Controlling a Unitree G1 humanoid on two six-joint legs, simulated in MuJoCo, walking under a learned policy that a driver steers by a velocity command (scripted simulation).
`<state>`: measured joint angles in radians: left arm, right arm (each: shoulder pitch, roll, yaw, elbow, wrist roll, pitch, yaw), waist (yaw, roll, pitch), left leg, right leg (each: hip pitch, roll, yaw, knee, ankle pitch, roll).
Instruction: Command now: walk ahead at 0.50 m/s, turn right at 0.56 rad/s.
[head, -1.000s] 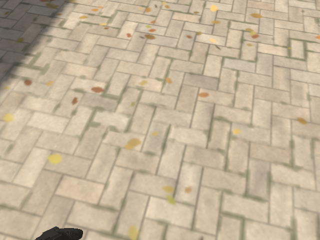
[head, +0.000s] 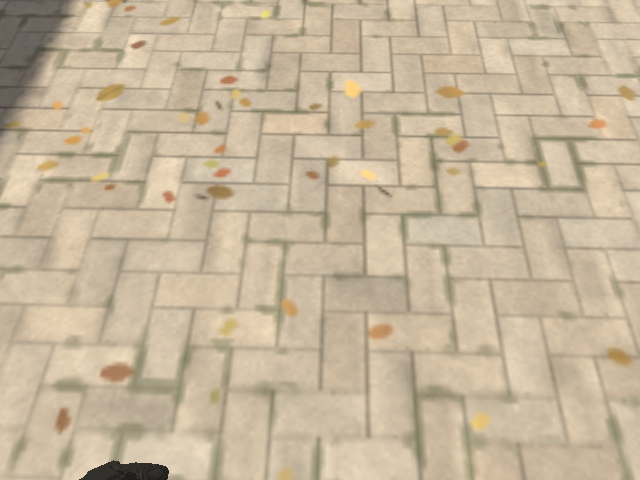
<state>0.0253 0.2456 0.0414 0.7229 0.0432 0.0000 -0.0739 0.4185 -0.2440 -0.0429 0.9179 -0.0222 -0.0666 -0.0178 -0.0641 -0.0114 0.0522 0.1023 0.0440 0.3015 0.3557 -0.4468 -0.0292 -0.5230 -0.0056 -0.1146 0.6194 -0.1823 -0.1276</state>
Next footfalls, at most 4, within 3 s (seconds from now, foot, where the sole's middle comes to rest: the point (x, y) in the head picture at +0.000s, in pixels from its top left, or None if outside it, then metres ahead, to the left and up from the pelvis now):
0.02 right None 0.17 -0.07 -0.76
0.56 left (307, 452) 0.50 0.03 -0.76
1.08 right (457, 388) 0.62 -0.30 -0.76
1.62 left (481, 260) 0.95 -0.43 -0.76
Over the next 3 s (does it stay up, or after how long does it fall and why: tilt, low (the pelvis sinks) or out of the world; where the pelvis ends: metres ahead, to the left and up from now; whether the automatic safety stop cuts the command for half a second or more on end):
stays up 0.92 -0.78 0.02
